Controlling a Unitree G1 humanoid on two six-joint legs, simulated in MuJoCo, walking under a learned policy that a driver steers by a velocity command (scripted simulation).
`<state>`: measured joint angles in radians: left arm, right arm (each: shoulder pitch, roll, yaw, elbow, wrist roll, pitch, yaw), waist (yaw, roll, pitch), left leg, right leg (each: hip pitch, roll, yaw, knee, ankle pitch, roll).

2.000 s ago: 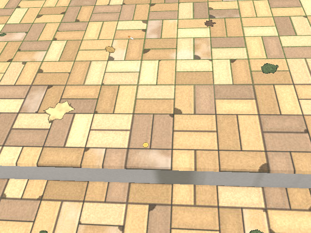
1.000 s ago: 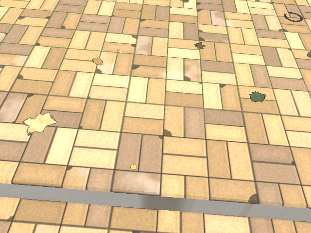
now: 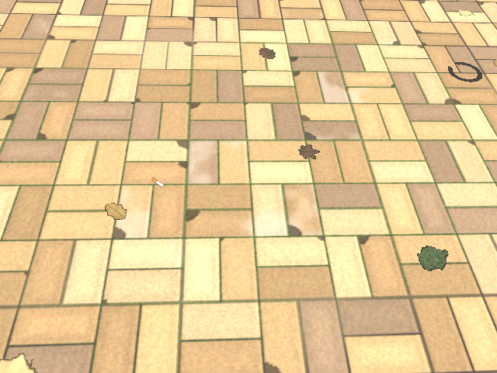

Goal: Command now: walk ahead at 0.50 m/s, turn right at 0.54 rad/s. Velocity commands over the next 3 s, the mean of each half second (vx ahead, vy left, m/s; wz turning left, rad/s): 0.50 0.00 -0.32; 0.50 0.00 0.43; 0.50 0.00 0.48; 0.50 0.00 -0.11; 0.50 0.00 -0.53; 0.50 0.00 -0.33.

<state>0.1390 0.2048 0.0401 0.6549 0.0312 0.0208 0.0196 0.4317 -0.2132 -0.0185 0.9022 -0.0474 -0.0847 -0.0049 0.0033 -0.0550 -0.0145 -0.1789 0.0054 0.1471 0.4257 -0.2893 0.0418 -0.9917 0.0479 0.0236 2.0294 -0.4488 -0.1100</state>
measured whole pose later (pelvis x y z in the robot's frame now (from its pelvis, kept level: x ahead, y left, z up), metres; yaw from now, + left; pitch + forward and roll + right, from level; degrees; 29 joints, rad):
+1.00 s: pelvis +0.58 -0.07 +0.14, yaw +7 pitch +3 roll +1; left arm 0.14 0.27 0.02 0.65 0.02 -0.13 0.00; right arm 0.35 -0.26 -0.06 0.72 0.01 -0.05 0.01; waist -0.03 -0.01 -0.01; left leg -0.21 -0.17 -0.08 0.34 -0.17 0.13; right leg -0.68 -0.10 0.12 1.11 -0.25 0.05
